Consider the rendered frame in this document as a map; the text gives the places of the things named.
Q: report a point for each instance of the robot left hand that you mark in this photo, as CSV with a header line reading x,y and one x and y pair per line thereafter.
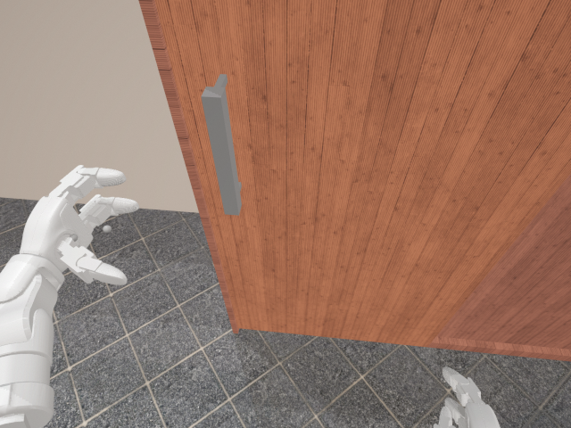
x,y
52,221

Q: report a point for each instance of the wardrobe door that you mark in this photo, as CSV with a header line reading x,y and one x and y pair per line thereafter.
x,y
390,151
526,297

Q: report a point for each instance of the robot left forearm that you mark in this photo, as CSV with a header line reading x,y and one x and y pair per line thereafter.
x,y
28,293

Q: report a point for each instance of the handle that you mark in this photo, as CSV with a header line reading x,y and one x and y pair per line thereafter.
x,y
215,106

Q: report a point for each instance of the robot right hand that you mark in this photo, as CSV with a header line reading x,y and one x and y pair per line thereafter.
x,y
475,414

